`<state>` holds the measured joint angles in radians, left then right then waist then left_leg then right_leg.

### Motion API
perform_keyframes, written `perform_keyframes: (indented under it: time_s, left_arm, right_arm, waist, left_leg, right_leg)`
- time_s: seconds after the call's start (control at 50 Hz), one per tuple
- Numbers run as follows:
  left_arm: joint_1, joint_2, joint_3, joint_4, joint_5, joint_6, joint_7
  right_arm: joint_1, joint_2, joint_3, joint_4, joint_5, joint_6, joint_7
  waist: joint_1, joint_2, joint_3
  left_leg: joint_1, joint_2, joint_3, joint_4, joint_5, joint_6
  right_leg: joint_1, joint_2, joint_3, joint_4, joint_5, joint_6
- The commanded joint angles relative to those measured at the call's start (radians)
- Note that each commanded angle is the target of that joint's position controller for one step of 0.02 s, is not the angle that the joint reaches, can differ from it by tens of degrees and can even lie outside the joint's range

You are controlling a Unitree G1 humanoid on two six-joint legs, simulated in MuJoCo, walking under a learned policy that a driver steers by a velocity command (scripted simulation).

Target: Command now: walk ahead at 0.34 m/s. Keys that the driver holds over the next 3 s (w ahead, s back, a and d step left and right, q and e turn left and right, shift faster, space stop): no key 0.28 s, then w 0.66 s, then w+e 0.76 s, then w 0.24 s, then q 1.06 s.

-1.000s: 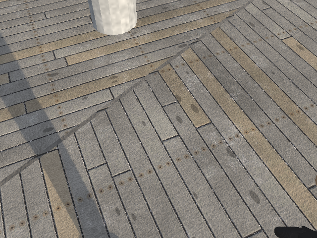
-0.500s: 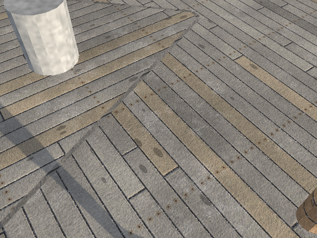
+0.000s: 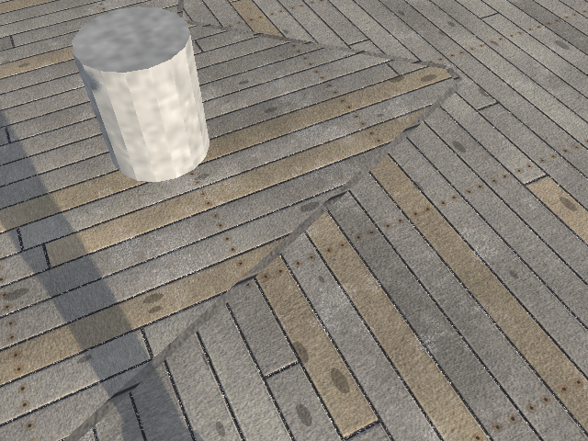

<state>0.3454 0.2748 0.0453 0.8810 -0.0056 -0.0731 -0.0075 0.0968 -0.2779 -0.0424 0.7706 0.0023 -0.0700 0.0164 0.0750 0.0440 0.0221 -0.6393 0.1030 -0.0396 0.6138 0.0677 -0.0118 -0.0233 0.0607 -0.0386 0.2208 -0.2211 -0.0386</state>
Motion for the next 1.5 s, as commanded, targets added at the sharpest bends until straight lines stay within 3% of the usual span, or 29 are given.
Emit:
perform_keyframes:
  time_s: [0.02,0.1,0.12,0.14,0.16,0.18,0.22,0.28,0.36,0.46,0.48,0.5,0.52,0.56,0.64,0.72,0.82,0.9,0.92,0.94,0.96,1.0,1.08,1.34,1.4,1.44,1.46,1.48,1.5]
  left_arm:
    - [0.008,0.169,0.037,-0.022,-0.005,0.006,0.013]
    - [-0.034,0.161,0.035,-0.016,-0.004,0.023,0.022]
    - [0.021,0.11,0.016,-0.032,0.024,0.018,0.022]
    - [0.182,0.009,-0.019,0.004,0.022,0.014,0.012]
    - [0.167,0.097,0.001,0.029,0.0,0.018,0.009]
    - [0.072,0.145,0.017,0.003,-0.02,0.027,0.011]
    - [-0.03,0.128,0.021,-0.016,-0.003,0.059,0.033]
    - [0.011,0.073,0.013,0.008,0.005,0.092,0.052]
    - [-0.025,0.1,0.022,0.009,0.009,0.087,0.046]
    - [0.012,0.065,0.024,0.057,0.016,0.051,0.03]
    - [0.052,0.072,0.026,0.074,0.015,0.045,0.031]
    - [0.126,0.114,0.032,0.09,0.014,0.038,0.036]
    - [0.12,0.231,0.063,0.088,0.008,0.035,0.033]
    - [0.008,0.156,0.045,0.051,0.018,-0.005,0.038]
    - [0.035,0.102,0.032,0.066,0.001,-0.02,0.029]
    - [0.07,0.124,0.038,0.085,0.002,-0.012,0.032]
    - [0.11,0.151,0.053,0.12,-0.016,-0.003,0.026]
    - [0.056,0.144,0.057,0.119,-0.022,0.01,0.024]
    - [0.045,0.111,0.043,0.098,-0.007,0.01,0.025]
    - [0.116,-0.009,0.007,0.066,0.001,-0.006,0.022]
    - [0.09,0.036,0.018,0.079,-0.018,-0.031,0.019]
    - [-0.019,0.11,0.043,0.052,-0.051,-0.046,0.019]
    - [-0.002,0.031,0.05,0.064,-0.032,0.0,0.028]
    - [-0.379,0.006,0.023,-0.122,-0.015,0.012,-0.041]
    - [-0.35,0.042,0.038,-0.156,-0.019,0.018,-0.061]
    - [-0.142,0.121,0.08,-0.122,-0.024,0.023,-0.059]
    - [0.027,0.192,0.115,-0.084,-0.024,0.03,-0.041]
    - [0.054,0.302,0.14,-0.102,-0.03,0.036,-0.021]
    - [0.061,0.251,0.111,-0.112,-0.015,0.029,-0.02]
  right_arm:
    - [-0.077,-0.059,-0.012,-0.08,-0.002,-0.024,0.016]
    - [0.127,-0.144,-0.046,-0.014,-0.023,-0.029,0.012]
    - [0.208,-0.217,-0.058,-0.006,-0.042,-0.028,0.004]
    - [0.226,-0.199,-0.047,0.004,-0.04,-0.012,0.001]
    - [0.25,-0.134,-0.034,0.01,-0.014,0.002,0.006]
    - [0.179,-0.125,-0.028,0.004,-0.003,0.008,0.007]
    - [0.043,-0.086,-0.012,-0.008,-0.015,0.012,0.003]
    - [-0.045,-0.082,-0.014,0.004,-0.036,0.017,-0.002]
    - [-0.009,-0.176,-0.047,0.03,0.003,0.031,-0.019]
    - [-0.03,-0.131,-0.043,0.042,0.029,0.04,-0.032]
    - [-0.05,-0.098,-0.034,0.034,0.027,0.041,-0.031]
    - [-0.081,-0.031,-0.017,0.011,0.019,0.037,-0.026]
    - [-0.092,-0.025,-0.017,-0.015,0.027,0.021,-0.024]
    - [-0.048,-0.113,-0.045,0.012,0.027,-0.003,-0.015]
    - [-0.077,-0.066,-0.043,0.035,0.008,-0.007,-0.004]
    - [-0.163,-0.021,-0.025,0.02,0.016,-0.002,0.006]
    - [-0.224,-0.045,-0.018,-0.003,0.026,-0.005,0.021]
    - [0.042,-0.132,-0.063,0.074,0.023,-0.008,0.013]
    - [0.231,-0.191,-0.088,0.121,0.018,-0.007,0.003]
    - [0.343,-0.289,-0.107,0.149,0.007,0.004,0.0]
    - [0.327,-0.212,-0.082,0.148,0.008,-0.001,0.005]
    - [0.159,-0.118,-0.051,0.118,0.005,-0.015,0.004]
    - [0.083,-0.039,-0.033,0.141,-0.015,-0.038,0.007]
    - [0.242,-0.129,-0.049,0.209,-0.001,-0.009,-0.043]
    - [0.227,-0.167,-0.06,0.192,0.007,0.015,-0.05]
    - [0.195,-0.19,-0.065,0.171,0.007,0.032,-0.058]
    - [0.184,-0.186,-0.06,0.154,0.004,0.029,-0.06]
    - [0.245,-0.044,-0.017,0.097,-0.022,-0.003,-0.04]
    - [0.222,-0.072,-0.013,0.083,0.007,-0.058,-0.016]
  waist:
    - [-0.015,-0.113,0.012]
    - [-0.131,-0.092,-0.118]
    - [-0.126,0.037,-0.258]
    - [-0.085,0.236,-0.399]
    - [-0.122,0.149,-0.443]
    - [-0.118,0.096,-0.312]
    - [-0.081,0.024,-0.16]
    - [-0.023,0.098,-0.123]
    - [-0.049,0.115,-0.131]
    - [0.005,0.054,-0.055]
    - [0.025,0.003,-0.034]
    - [0.04,-0.16,-0.035]
    - [0.029,-0.35,0.05]
    - [-0.031,-0.23,0.093]
    - [-0.025,-0.153,0.037]
    - [0.007,-0.169,0.05]
    - [0.02,-0.181,0.091]
    - [-0.135,-0.155,-0.039]
    - [-0.212,-0.07,-0.177]
    - [-0.199,0.217,-0.315]
    - [-0.204,0.192,-0.326]
    - [-0.15,0.088,-0.116]
    - [-0.068,0.077,-0.016]
    - [-0.143,-0.03,0.107]
    - [-0.093,0.027,0.039]
    - [0.029,0.049,-0.084]
    - [0.111,-0.006,-0.17]
    - [0.035,-0.296,-0.284]
    - [0.036,-0.199,-0.427]
  left_leg:
    - [0.107,-0.051,0.023,-0.087,0.045,0.02]
    - [0.414,-0.08,0.037,-0.196,0.155,0.088]
    - [0.692,0.083,-0.107,-0.095,0.583,0.153]
    - [0.956,0.304,-0.378,-0.083,0.724,0.342]
    - [0.904,0.282,-0.431,-0.134,0.537,0.345]
    - [0.789,0.242,-0.352,-0.18,0.385,0.306]
    - [0.536,0.181,-0.265,-0.265,0.171,0.253]
    - [0.324,0.107,-0.151,-0.34,0.041,0.228]
    - [0.286,0.119,-0.199,-0.457,-0.512,0.229]
    - [0.192,0.082,-0.167,-0.438,-0.658,0.165]
    - [0.155,0.037,-0.123,-0.353,-0.648,0.131]
    - [0.037,-0.051,-0.023,-0.088,-0.599,0.077]
    - [-0.146,-0.167,0.089,0.111,-0.541,0.051]
    - [-0.209,-0.079,-0.033,0.279,-0.416,0.069]
    - [-0.163,-0.041,0.009,0.239,-0.224,0.035]
    - [-0.014,-0.056,0.063,0.051,-0.117,0.002]
    - [0.082,-0.058,0.071,-0.077,-0.138,0.03]
    - [0.465,-0.112,0.109,-0.137,-0.183,0.107]
    - [0.75,-0.004,-0.015,-0.118,-0.21,0.154]
    - [1.055,0.246,-0.475,-0.243,-0.432,0.304]
    - [1.009,0.285,-0.659,-0.357,-0.554,0.315]
    - [0.762,0.223,-0.376,-0.38,-0.463,0.228]
    - [0.508,0.129,-0.092,-0.469,-0.186,0.177]
    - [0.723,0.171,0.21,-0.468,0.119,0.153]
    - [0.789,0.184,0.252,-0.297,0.574,0.128]
    - [0.734,0.159,0.273,0.01,0.751,0.098]
    - [0.535,0.119,0.274,0.279,0.544,0.057]
    - [0.046,-0.102,0.252,0.753,-0.283,-0.03]
    - [-0.088,-0.156,-0.028,0.87,-0.622,-0.003]
  right_leg:
    - [-0.037,-0.257,0.091,0.012,0.478,-0.129]
    - [-0.013,-0.194,0.077,0.303,0.588,-0.045]
    - [-0.172,-0.121,0.041,0.533,0.311,0.004]
    - [-0.432,-0.012,0.052,0.845,-0.379,0.072]
    - [-0.456,-0.028,0.159,0.941,-0.496,0.079]
    - [-0.518,-0.064,0.147,0.97,-0.461,0.079]
    - [-0.491,-0.127,0.122,0.876,-0.341,0.09]
    - [-0.292,-0.129,0.086,0.65,-0.257,0.102]
    - [-0.227,-0.098,0.024,0.524,-0.115,0.056]
    - [-0.085,-0.084,-0.01,0.296,-0.058,-0.033]
    - [-0.051,-0.116,0.041,0.199,-0.122,-0.064]
    - [0.03,-0.279,0.269,0.05,-0.285,-0.122]
    - [0.012,-0.439,0.576,-0.112,-0.537,-0.215]
    - [-0.007,-0.42,0.537,-0.117,-0.424,-0.186]
    - [0.048,-0.33,0.296,-0.113,-0.092,-0.12]
    - [-0.028,-0.281,0.156,-0.118,0.04,-0.115]
    - [-0.016,-0.327,0.141,-0.088,0.077,-0.12]
    - [-0.047,-0.291,0.064,0.198,0.471,-0.066]
    - [-0.208,-0.236,0.013,0.471,0.387,-0.026]
    - [-0.579,-0.063,-0.031,0.864,-0.051,0.049]
    - [-0.679,-0.057,0.132,1.036,-0.341,0.034]
    - [-0.73,-0.162,0.133,1.072,-0.19,-0.01]
    - [-0.582,-0.22,0.14,0.936,-0.01,-0.015]
    - [-0.714,-0.155,0.017,0.411,0.259,-0.024]
    - [-0.579,-0.076,-0.069,0.403,0.116,-0.073]
    - [-0.291,0.001,-0.098,0.376,0.072,-0.127]
    - [0.007,-0.031,0.015,0.316,0.088,-0.175]
    - [0.412,-0.325,0.586,0.24,-0.005,-0.382]
    - [0.487,-0.422,0.902,0.071,-0.099,-0.434]
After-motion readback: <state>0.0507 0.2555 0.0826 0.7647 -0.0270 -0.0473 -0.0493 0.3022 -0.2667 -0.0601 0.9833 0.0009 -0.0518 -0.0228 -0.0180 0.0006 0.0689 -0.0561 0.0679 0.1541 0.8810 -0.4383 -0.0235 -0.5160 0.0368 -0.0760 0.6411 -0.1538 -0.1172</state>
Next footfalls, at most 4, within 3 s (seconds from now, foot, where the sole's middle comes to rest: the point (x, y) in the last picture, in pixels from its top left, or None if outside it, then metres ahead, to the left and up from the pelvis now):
0.10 left None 0.25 0.14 -0.78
0.48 right None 0.19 -0.09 -0.78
0.92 left None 0.46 0.19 -0.78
1.46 right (362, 332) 0.76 -0.07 -0.78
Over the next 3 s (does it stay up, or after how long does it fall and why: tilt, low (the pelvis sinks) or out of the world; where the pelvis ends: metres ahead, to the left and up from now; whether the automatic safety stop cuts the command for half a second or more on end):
stays up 1.06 -0.04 0.00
